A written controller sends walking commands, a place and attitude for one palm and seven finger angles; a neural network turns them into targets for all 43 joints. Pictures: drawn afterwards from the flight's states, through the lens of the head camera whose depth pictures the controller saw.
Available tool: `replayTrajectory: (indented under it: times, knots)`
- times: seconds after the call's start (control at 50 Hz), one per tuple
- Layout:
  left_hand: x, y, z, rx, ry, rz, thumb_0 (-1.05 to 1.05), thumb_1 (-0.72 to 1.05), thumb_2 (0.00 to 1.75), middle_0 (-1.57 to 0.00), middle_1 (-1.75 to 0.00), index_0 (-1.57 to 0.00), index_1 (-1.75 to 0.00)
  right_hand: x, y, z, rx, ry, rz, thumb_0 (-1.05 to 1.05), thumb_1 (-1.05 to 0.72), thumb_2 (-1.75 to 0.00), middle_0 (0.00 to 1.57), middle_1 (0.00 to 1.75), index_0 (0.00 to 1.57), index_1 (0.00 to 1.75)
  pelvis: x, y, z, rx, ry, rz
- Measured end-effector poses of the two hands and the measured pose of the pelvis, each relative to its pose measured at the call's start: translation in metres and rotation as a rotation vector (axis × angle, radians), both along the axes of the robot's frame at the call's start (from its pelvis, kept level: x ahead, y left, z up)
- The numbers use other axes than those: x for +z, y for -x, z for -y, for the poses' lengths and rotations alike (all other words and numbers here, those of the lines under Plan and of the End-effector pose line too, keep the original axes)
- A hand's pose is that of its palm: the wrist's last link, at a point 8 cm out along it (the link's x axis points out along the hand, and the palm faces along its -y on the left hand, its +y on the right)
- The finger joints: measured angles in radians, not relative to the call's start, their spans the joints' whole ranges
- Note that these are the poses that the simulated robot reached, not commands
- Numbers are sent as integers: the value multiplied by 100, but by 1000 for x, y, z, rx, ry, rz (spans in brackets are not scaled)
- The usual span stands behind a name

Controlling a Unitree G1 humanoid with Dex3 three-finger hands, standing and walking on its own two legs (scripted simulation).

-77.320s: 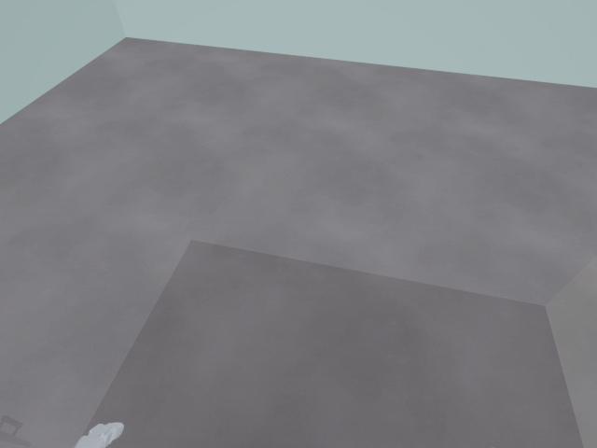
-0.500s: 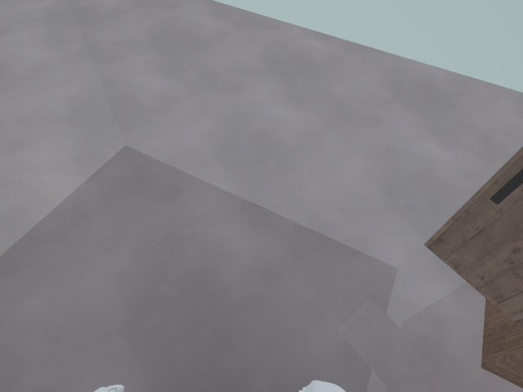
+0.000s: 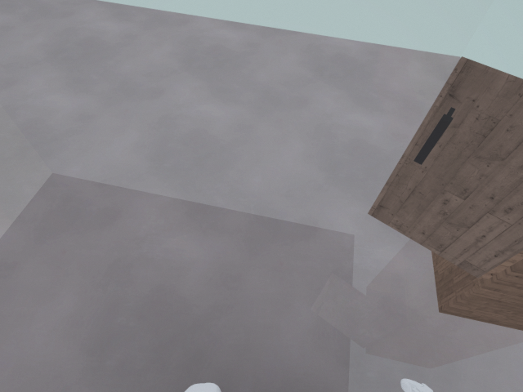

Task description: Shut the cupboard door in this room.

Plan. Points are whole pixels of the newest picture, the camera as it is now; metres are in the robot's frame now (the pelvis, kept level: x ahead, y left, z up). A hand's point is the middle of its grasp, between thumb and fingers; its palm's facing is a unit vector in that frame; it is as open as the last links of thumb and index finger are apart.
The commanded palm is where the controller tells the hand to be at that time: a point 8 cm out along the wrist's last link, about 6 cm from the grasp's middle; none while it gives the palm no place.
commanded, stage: turn to face it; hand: left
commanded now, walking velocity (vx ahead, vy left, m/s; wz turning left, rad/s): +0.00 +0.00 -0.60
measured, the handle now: (434, 136) +0.69 -0.36 -0.05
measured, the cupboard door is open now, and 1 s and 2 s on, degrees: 65 65 65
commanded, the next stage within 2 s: take the last steps up to it in 0.94 s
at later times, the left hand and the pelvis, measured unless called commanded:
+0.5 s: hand (184, 346) +0.20 +0.15 -0.15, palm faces -0.32 -0.91 -0.25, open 7.4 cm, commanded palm none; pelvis +0.02 -0.01 -0.01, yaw -19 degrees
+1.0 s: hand (189, 365) +0.18 +0.14 -0.18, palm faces -0.41 -0.90 -0.18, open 7.4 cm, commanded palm none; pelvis +0.05 -0.01 +0.00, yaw -29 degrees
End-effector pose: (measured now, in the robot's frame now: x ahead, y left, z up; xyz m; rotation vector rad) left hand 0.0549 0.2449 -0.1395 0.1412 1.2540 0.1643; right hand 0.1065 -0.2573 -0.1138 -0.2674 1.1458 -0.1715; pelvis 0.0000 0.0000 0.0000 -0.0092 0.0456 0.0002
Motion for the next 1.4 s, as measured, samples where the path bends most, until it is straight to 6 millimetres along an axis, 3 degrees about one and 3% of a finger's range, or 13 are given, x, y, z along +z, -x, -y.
replayTrajectory:
  times: [0.08, 0.2, 0.28, 0.38, 0.54, 0.62, 0.78, 0.96, 1.04, 1.14, 1.24, 1.32, 1.4]
  knots:
    - [-14, -13, -20, -31, 13, -25, 1, 90, 90, -20, -30, -20, -30, 5, 4, -18, -18, 23, 37, 1, -91, -90, 20, 30, 20, 30, -5, -4, -16, -55, 6, 6]
    - [-1, -45, -36, -111, 5, -21, 1, 91, 90, -20, -30, -20, -30, 15, 36, -33, -89, 21, -7, 1, -91, -90, 20, 30, 20, 30, 8, -10, -26, -132, 39, 15]
    - [6, -70, -35, -172, -8, -6, 1, 91, 90, -20, -30, -19, -29, 12, 65, -34, -171, 4, -47, 1, -90, -90, 20, 30, 20, 30, 11, -13, -26, -186, 44, 18]
    - [11, -108, -10, -272, -18, 27, 1, 91, 90, -20, -30, -19, -29, 0, 112, -26, -288, -26, -109, 1, -90, -90, 20, 30, 20, 30, 8, -14, -17, -252, 35, 27]
    - [19, -160, 61, -439, -54, 159, 1, 91, 90, -20, -30, -19, -29, -41, 176, 6, -451, -90, -201, 1, -90, -90, 20, 30, 20, 30, -14, -15, 16, -350, 2, 36]
    - [29, -155, 80, -468, -62, 147, 1, 91, 90, -20, -30, -20, -30, -37, 174, 19, -489, -94, -190, 1, -91, -90, 20, 30, 20, 30, -4, -15, 23, -381, -7, 36]
    - [24, -137, 92, -490, -25, 65, 1, 90, 90, -20, -30, -20, -30, -16, 141, 29, -501, -85, -82, 1, -91, -90, 20, 30, 20, 30, 7, -21, 30, -437, -14, 21]
    - [-5, -133, 64, -468, 12, -31, 1, 90, 90, -21, -30, -20, -30, -6, 101, 13, -504, -25, -11, 1, -91, -90, 20, 30, 20, 30, -1, -47, 10, -494, 16, 15]
    - [-13, -142, 49, -479, 3, -71, 1, 91, 90, -20, -30, -20, -30, -1, 97, -4, -508, -9, -5, 1, -91, -90, 20, 30, 20, 30, -2, -54, 2, -529, 13, 27]
    - [-4, -159, 43, -519, -9, -79, 1, 91, 90, -20, -30, -20, -29, 4, 111, -26, -541, -28, -36, 1, -91, -90, 20, 30, 20, 30, 7, -58, -1, -559, 29, 28]
    - [6, -179, 57, -589, -12, -67, 1, 91, 90, -20, -30, -19, -29, 4, 148, -36, -634, -52, -83, 1, -92, -90, 20, 30, 20, 30, 13, -61, 6, -599, 35, 27]
    - [12, -200, 89, -660, -8, -40, 1, 91, 90, -20, -30, -19, -29, 1, 190, -41, -718, -76, -154, 1, -91, -90, 20, 30, 20, 30, 14, -61, 21, -631, 31, 29]
    - [18, -224, 138, -735, 3, 14, 1, 91, 90, -20, -30, -19, -29, -5, 233, -41, -795, -115, -246, 1, -91, -90, 20, 30, 20, 30, 11, -60, 44, -654, 21, 34]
